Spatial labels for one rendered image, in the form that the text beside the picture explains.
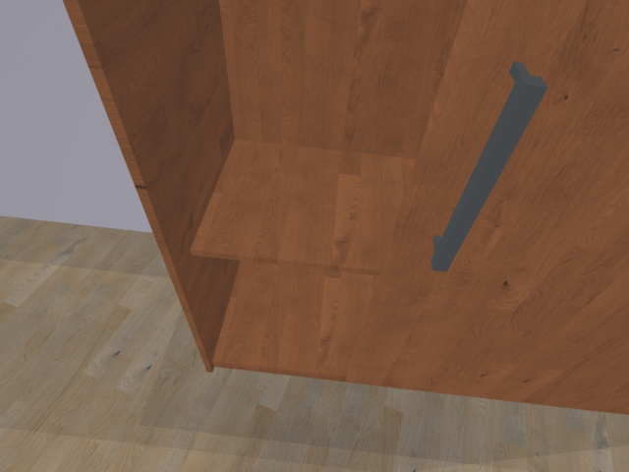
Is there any wardrobe door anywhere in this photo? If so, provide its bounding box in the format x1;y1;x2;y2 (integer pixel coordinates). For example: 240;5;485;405
346;0;629;413

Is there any handle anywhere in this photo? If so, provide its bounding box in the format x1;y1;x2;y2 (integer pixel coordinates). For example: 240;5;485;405
431;62;548;272

